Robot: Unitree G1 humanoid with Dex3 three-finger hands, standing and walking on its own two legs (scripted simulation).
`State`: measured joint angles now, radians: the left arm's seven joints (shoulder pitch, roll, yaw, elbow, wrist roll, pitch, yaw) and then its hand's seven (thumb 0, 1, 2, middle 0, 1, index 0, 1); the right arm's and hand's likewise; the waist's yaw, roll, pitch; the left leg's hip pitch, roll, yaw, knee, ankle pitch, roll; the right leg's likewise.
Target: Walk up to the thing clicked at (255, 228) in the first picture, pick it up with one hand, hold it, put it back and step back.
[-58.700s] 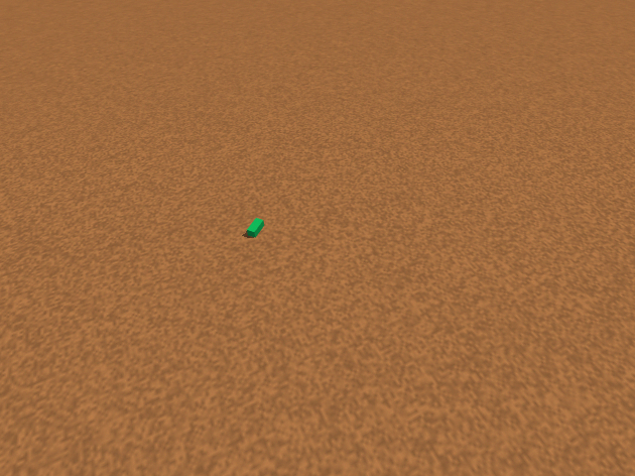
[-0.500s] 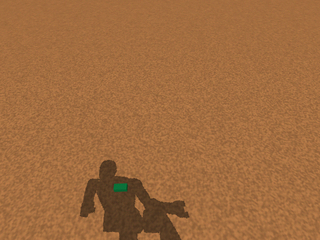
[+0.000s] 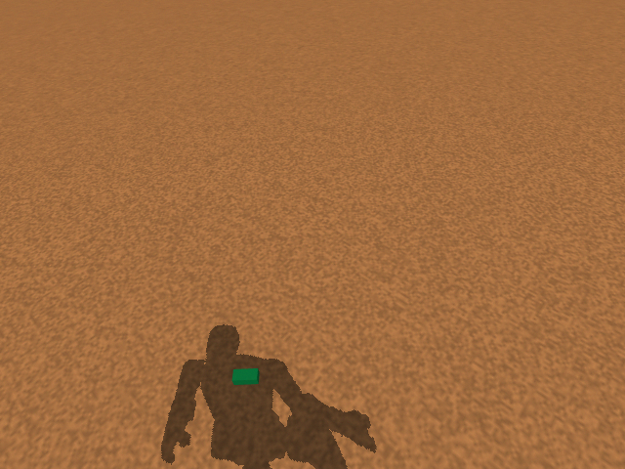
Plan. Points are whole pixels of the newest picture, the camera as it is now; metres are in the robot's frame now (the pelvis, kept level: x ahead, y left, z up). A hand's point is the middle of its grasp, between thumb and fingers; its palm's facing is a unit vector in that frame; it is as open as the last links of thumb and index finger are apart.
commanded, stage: stand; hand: left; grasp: from above
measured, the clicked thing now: (245, 376) +0.58 +0.30 -0.76
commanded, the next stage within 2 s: step back in 1.68 s
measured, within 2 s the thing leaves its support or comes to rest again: neither
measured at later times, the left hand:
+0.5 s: hand out of the picture +0.07 +0.23 -0.16, palm faces +0.01 -0.94 -0.34, open 7.3 cm
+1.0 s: hand out of the picture +0.09 +0.24 -0.15, palm faces +0.01 -0.94 -0.34, open 7.4 cm
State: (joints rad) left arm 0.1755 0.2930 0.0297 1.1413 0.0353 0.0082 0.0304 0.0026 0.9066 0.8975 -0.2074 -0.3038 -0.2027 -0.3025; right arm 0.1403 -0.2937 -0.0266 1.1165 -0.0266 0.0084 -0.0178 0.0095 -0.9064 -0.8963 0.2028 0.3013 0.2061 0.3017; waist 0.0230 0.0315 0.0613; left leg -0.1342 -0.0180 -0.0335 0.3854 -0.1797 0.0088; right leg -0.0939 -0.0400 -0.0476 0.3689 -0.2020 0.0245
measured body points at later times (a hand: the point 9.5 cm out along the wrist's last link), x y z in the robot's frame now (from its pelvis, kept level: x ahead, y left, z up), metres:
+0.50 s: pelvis +0.01 -0.01 +0.00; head +0.02 -0.02 +0.45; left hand +0.07 +0.28 -0.13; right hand +0.07 -0.30 -0.14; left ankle +0.02 +0.11 -0.75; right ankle +0.00 -0.13 -0.75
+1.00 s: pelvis +0.02 -0.01 +0.00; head +0.03 -0.02 +0.45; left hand +0.09 +0.29 -0.13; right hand +0.09 -0.30 -0.14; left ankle +0.02 +0.11 -0.75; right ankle +0.00 -0.13 -0.75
